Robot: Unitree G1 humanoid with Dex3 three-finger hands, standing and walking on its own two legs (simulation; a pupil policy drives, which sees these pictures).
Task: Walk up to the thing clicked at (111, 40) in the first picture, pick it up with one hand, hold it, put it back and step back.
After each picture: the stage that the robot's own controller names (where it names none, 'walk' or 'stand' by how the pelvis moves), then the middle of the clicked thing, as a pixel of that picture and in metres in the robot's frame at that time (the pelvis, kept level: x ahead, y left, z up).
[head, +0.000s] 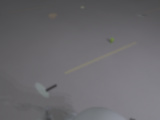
stand; (111, 40) +1.78 -0.51 -0.72
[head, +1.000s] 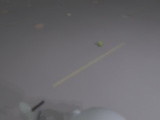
walk; (99, 44) +1.70 -0.08 -0.69
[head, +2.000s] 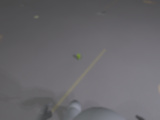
walk; (78, 57) +1.09 +0.27 -0.72
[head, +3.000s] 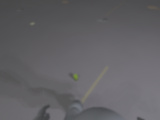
walk; (75, 77) +0.66 +0.26 -0.72
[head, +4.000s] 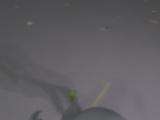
walk; (72, 94) +0.41 +0.18 -0.70
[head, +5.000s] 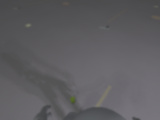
stand; (72, 100) +0.33 +0.19 -0.72
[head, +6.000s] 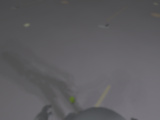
stand; (72, 100) +0.32 +0.20 -0.72
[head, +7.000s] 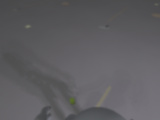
stand; (72, 101) +0.31 +0.21 -0.73
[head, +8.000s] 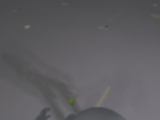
stand; (72, 101) +0.32 +0.21 -0.73
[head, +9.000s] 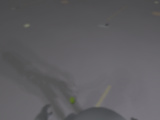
go down; (72, 100) +0.31 +0.20 -0.72
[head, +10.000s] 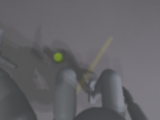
go down; (58, 58) +0.41 +0.22 -0.30
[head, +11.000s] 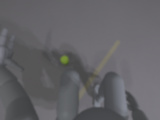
approach; (65, 60) +0.41 +0.21 -0.31
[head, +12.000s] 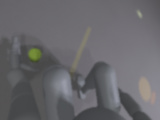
close in; (34, 55) +0.40 +0.25 -0.22
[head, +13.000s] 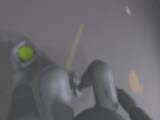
close; (25, 55) +0.40 +0.26 -0.22
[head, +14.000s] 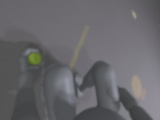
lift; (34, 60) +0.36 +0.24 -0.22
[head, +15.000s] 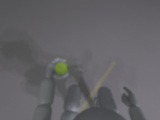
lift; (62, 70) +0.32 +0.19 +0.00
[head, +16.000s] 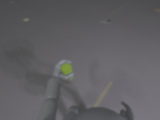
hold; (67, 72) +0.32 +0.17 +0.03
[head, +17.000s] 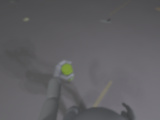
hold; (67, 72) +0.32 +0.17 +0.02
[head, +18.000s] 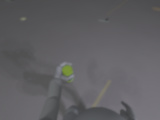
crouch; (68, 73) +0.33 +0.16 +0.00
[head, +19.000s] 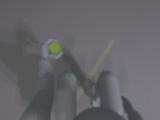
lower; (55, 50) +0.45 +0.21 -0.08
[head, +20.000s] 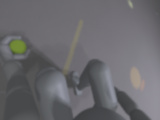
lower; (19, 49) +0.44 +0.27 -0.22
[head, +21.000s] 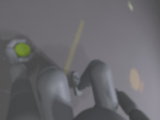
lower; (23, 52) +0.41 +0.26 -0.23
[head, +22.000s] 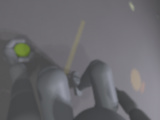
lower; (23, 52) +0.41 +0.27 -0.23
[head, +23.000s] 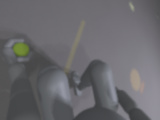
lower; (22, 51) +0.41 +0.27 -0.23
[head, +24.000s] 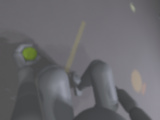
loosen; (30, 55) +0.40 +0.23 -0.23
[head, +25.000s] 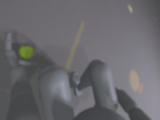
withdraw; (26, 54) +0.40 +0.25 -0.23
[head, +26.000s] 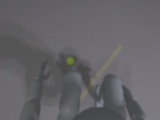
walk; (70, 62) +0.43 +0.19 -0.35
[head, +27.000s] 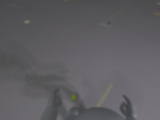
stand; (73, 98) +0.34 +0.16 -0.66
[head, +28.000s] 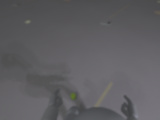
stand; (73, 96) +0.35 +0.18 -0.67
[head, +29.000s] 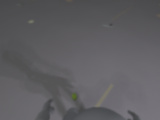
stand; (74, 96) +0.36 +0.17 -0.69
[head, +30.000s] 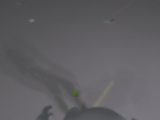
walk; (76, 93) +0.37 +0.17 -0.72
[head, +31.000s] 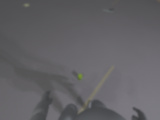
walk; (80, 77) +0.54 +0.09 -0.70
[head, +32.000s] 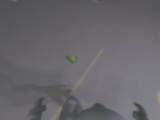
walk; (73, 59) +0.78 +0.25 -0.70
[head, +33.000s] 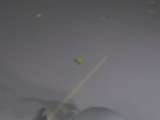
stand; (79, 61) +1.00 +0.19 -0.71
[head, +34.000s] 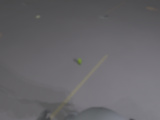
stand; (79, 61) +1.00 +0.20 -0.73
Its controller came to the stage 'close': yes
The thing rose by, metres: 0.72
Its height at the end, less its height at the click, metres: +0.00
